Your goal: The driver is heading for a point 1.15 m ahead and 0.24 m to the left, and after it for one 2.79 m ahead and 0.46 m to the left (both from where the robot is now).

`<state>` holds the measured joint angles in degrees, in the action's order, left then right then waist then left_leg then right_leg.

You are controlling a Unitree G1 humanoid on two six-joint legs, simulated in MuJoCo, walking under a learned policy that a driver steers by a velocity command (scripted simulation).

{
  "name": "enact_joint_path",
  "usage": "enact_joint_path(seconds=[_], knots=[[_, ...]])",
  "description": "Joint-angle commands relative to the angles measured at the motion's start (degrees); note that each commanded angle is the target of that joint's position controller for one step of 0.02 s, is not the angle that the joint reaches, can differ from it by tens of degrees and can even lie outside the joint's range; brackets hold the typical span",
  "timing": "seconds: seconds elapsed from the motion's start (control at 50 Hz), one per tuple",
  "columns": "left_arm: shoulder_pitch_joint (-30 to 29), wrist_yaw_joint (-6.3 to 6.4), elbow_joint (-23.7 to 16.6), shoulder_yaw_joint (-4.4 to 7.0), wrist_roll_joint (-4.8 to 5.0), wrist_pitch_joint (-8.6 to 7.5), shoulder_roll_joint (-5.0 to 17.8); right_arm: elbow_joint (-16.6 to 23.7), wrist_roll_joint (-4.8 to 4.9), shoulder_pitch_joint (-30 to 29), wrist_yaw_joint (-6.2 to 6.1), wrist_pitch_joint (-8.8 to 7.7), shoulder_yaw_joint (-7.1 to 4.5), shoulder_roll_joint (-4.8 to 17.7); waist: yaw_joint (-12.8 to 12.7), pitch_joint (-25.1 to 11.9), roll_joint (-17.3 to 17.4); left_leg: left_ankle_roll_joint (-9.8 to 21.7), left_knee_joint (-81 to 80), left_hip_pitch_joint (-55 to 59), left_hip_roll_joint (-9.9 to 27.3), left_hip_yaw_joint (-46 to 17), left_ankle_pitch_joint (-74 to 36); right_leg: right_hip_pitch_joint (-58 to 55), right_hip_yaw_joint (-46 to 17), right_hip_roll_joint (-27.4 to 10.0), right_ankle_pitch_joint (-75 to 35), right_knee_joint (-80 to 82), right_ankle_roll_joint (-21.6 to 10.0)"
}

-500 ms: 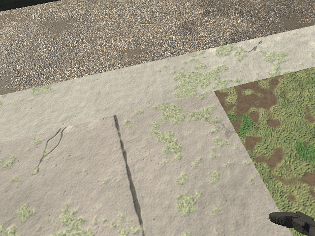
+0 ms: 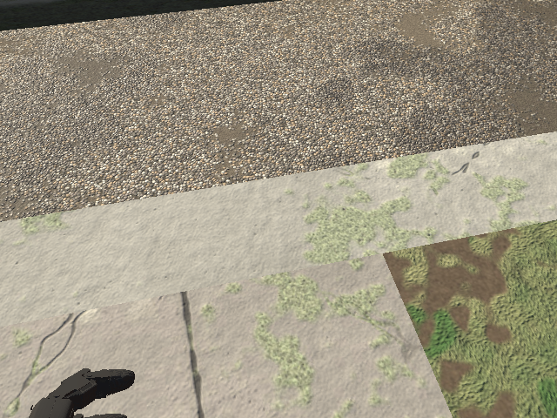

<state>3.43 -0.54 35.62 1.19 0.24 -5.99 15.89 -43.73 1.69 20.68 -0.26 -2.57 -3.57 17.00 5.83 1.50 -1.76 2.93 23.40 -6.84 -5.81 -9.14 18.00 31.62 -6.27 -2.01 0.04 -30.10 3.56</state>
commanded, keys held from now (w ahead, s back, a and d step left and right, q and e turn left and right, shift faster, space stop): w+q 0.72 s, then w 0.16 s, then w+e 0.12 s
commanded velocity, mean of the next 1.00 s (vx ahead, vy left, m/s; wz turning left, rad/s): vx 0.50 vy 0.00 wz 0.49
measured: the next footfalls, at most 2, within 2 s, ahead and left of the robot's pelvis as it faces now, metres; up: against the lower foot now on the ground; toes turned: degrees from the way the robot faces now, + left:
right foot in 0.06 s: +0.20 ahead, -0.14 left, +0.00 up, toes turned +6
left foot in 0.56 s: +0.42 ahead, +0.18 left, +0.00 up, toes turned +23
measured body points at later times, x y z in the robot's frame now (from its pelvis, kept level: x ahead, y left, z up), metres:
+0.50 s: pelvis +0.26 +0.01 -0.01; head +0.30 +0.03 +0.44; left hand +0.18 +0.30 -0.13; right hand +0.56 -0.13 -0.08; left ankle +0.38 +0.18 -0.71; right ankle +0.16 -0.15 -0.74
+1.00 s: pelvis +0.52 +0.14 +0.00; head +0.54 +0.16 +0.45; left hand +0.61 +0.45 -0.08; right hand +0.69 -0.10 -0.12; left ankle +0.38 +0.16 -0.74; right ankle +0.74 +0.11 -0.71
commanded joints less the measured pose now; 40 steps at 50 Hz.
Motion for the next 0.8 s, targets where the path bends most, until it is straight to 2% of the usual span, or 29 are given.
enact_joint_path(seconds=[0.02, 0.04, 0.06, 0.08, 0.1, 0.12, 0.14, 0.16, 0.2, 0.24, 0.3, 0.38, 0.46, 0.5, 0.52, 0.54, 0.56, 0.58, 0.6, 0.62, 0.64, 0.66, 0.68, 0.7, 0.76, 0.8], knots=[[1.61, -0.14, -3.51, 3.25, 0.65, -1.54, 7.52, 3.6, -0.12, -1.23, -0.42, 0.11, -2.35, 8.81, -5.09, -2.65, 8.23, 6.75, 0.04, -4.51, 12.99, -13.87, -7.46, -13.24, 1.88, 1.63, 3.77, 3.89, -2.23], [6.55, 0.21, -2.55, 4.13, 0.3, -1.77, 9.01, 3.92, -0.43, -1.12, -0.28, 0.07, -1.7, 6.75, -7.61, -5.39, 7.9, 4.92, 5.85, -6.39, 10.49, -12.37, -8.57, -21.33, 1.59, 0.13, 4.89, 5.15, -4.23], [15.01, 0.76, -1.97, 5.12, -0.72, -1.85, 12.24, 5.12, -1.28, -1.07, 0.05, -0.25, -0.26, 2.67, -11.26, -12.95, 1.75, 2.6, 21.8, -12.32, 6.96, -7.55, -2.74, -34.64, -7.56, -9.79, 9.06, 4.74, -8.32], [19.38, 0.54, 0.01, 6.27, -1.43, -0.81, 16.67, 7.26, 0.18, 5.56, 0.09, -0.94, 0.76, -0.14, -8.48, -19.32, -16.83, -0.77, 39.78, -31.44, 0.09, 0.72, 15.84, -50.43, -32.97, -21.8, 22.59, 9.91, -17.04], [19.06, 0.12, -0.22, 5.44, -0.64, -0.53, 11.98, 6.3, 1.05, 4.98, -0.18, -0.88, -0.3, 5.59, -9.62, -15.85, -12.73, -1.62, 48.38, -38.92, 4.47, -0.35, 14.45, -48.64, -38.65, -22.53, 33.18, 12.7, -17.07], [17.12, 0.31, -0.53, 4.53, -0.44, -0.32, 8.72, 6.8, 0.73, -0.39, -0.22, -0.51, -1.23, 8.53, -10.94, -9.4, -7.14, -2.05, 51.17, -40.63, 6.26, 0.08, 8.86, -43.27, -29.84, -20.05, 30.57, 13.07, -14.96], [14.48, 0.34, -0.61, 3.98, -0.81, -0.13, 7.46, 7.38, 0.02, -3.29, -0.28, -0.21, -1.31, 8.14, -10.2, -5.92, -3.41, -2.55, 50.68, -39.07, 7.96, 1.38, 4.57, -37.42, -22.03, -17.45, 21.89, 13.49, -13.76], [12.53, 0.36, -0.16, 3.57, -0.98, 0.05, 6.1, 8.14, -0.49, -5.18, -0.08, -0.11, -1.48, 7.57, -9.25, -3.08, -3.12, -2.88, 48.31, -38.09, 9.29, 1.39, 1.78, -32.96, -16.55, -15.11, 15.37, 14.68, -13.4], [10.92, 0.53, 0.66, 3.33, -1.09, -0.2, 5.1, 8.66, 0.1, -5.17, 0.58, 0.6, -1.47, 5.71, -7.45, -1.19, -5.66, -3.23, 45.46, -34.4, 11.16, 2.48, -0.68, -27.65, -8.91, -12.61, 9.16, 17.45, -12.78], [10.99, 0.55, 1.86, 3.72, -0.61, -0.6, 5.86, 9.33, -0.05, -6.35, 0.83, 1.27, -1.05, 3.81, -7.01, -0.26, -4.92, -3.83, 42.54, -34.51, 11.59, 3.51, -1.97, -26.09, -4.42, -12.67, 4.65, 19.4, -13.64], [11.5, 0.76, 3.64, 4.55, -0.64, -0.58, 8.06, 10.6, -0.56, -9.73, 1.22, 1.44, -0.52, 2.7, -7.37, 0.32, -2.76, -4.61, 34.99, -36.15, 12.2, 3.88, -7.16, -27.44, 0.8, -13.51, -1.0, 20.63, -14.48], [12.09, 1.13, 5.42, 5.0, -0.21, 0.11, 9.93, 11.82, -0.42, -16.09, 2.64, 0.7, 0.13, 1.76, -9.43, 1.6, -1.77, -3.47, 21.93, -32.64, 11.36, 7.15, -17.4, -28.45, 8.7, -12.24, -3.45, 20.78, -12.65], [14.34, 1.13, 7.41, 5.71, 0.98, 1.03, 12.01, 14.07, -0.17, -21.01, 3.78, 0.66, -0.04, 2.5, -10.12, 3.17, -1.82, -0.81, 14.92, -30.41, 10.1, 10.18, -15.09, -33.08, 12.51, -13.95, -7.79, 18.96, -11.0], [14.17, 1.32, 7.69, 6.24, 1.48, 1.7, 13.65, 14.52, -0.52, -19.71, 3.96, 0.95, -0.92, 4.21, -8.16, 1.2, -3.07, 1.57, 13.35, -25.28, 7.14, 13.07, -9.57, -35.37, 14.91, -14.13, -24.26, 12.94, -9.86], [14.06, 1.49, 7.71, 6.51, 1.77, 2.11, 14.56, 13.93, -0.69, -16.07, 3.83, 1.22, -1.83, 5.79, -5.7, -1.49, -3.75, 3.02, 12.85, -19.61, 4.83, 14.73, -7.14, -35.63, 16.18, -13.73, -33.69, 6.5, -9.21], [13.39, 1.66, 7.53, 6.39, 2.04, 2.51, 14.42, 11.83, -0.54, -7.7, 3.44, 1.49, -3.33, 8.11, -0.75, -5.85, -2.83, 5.06, 9.6, -8.0, 2.23, 15.79, -9.57, -32.5, 18.09, -12.16, -37.39, -4.36, -7.82], [14.26, 1.93, 6.83, 5.53, 1.17, 2.33, 12.42, 9.16, -0.24, 2.63, 2.43, 2.07, -5.27, 11.81, 3.83, -10.89, 0.3, 7.52, 8.85, 9.38, 3.6, 10.44, -11.27, -20.58, 18.41, -10.03, -26.62, -19.97, -5.53], [18.99, 1.22, 3.47, 2.73, -1.86, 1.47, 3.51, 9.01, 0.3, 2.02, 1.6, 1.89, -6.13, 18.73, -2.81, -14.43, 17.37, 16.76, 5.27, 27.75, 19.18, -19.91, -6.16, 5.2, 16.18, 0.26, 28.59, -41.32, -1.76], [15.62, 0.55, 2.19, 2.57, -0.27, -0.59, 6.68, 11.34, -0.13, 3.81, 2.08, 0.74, -5.05, 16.25, 0.35, -25.57, 13.84, 22.23, -4.77, 32.22, 25.15, -40.65, 6.09, 12.01, 1.65, 3.81, 35.13, -50.25, -1.84], [9.8, 0.15, 0.82, 3.67, 2.19, -1.54, 10.29, 10.1, -0.4, 2.39, 2.4, -0.15, -4.06, 12.29, 1.37, -17.48, 8.55, 18.74, -6.89, 27.63, 23.66, -33.23, 4.29, 16.79, 0.17, 0.84, 29.42, -49.85, -2.88], [8.44, 0.31, 0.47, 3.23, 2.0, -2.17, 9.62, 9.85, -0.16, -0.4, 2.34, -0.66, -3.5, 10.58, -0.69, -11.16, 5.77, 16.76, -6.84, 19.4, 21.13, -25.9, -0.1, 15.86, 0.81, -1.46, 24.36, -45.08, -3.69], [8.07, 0.86, 1.1, 3.37, 0.52, -2.28, 9.51, 10.4, -0.29, -4.8, 2.29, -0.7, -2.83, 8.59, -3.29, -7.65, 3.22, 14.91, -6.61, 11.53, 18.46, -20.19, -6.71, 12.33, 0.85, -3.34, 21.45, -40.38, -3.46], [8.84, 1.0, 1.34, 3.79, -0.42, -1.88, 10.06, 11.18, -0.94, -7.42, 2.14, -0.81, -2.35, 7.28, -5.35, -6.22, 4.05, 14.27, -7.39, 5.74, 16.58, -16.59, -12.67, 8.24, 0.4, -4.35, 19.19, -37.1, -3.17], [9.45, 0.91, 1.52, 3.93, -0.72, -1.25, 9.99, 11.5, -1.37, -8.56, 1.95, -0.82, -2.23, 7.11, -6.54, -5.59, 4.62, 14.32, -8.51, 2.18, 15.79, -15.24, -15.65, 5.7, 0.51, -4.52, 17.97, -35.42, -2.67], [8.63, 0.93, 1.73, 3.02, -1.06, 0.1, 6.59, 9.43, -1.14, -6.83, 0.76, -1.0, -2.29, 7.22, -6.59, -3.7, 3.37, 14.75, -9.99, -3.95, 14.89, -9.81, -22.6, 4.47, 2.82, -4.33, 14.57, -28.61, -0.54], [4.84, 0.56, 0.81, 2.23, -1.07, -0.07, 4.75, 7.79, -0.96, -4.93, -0.18, -0.53, -2.13, 7.13, -5.13, -2.32, 4.42, 13.42, -10.09, -5.34, 13.32, -6.44, -23.92, 5.01, 3.53, -4.0, 5.74, -21.83, 0.21]])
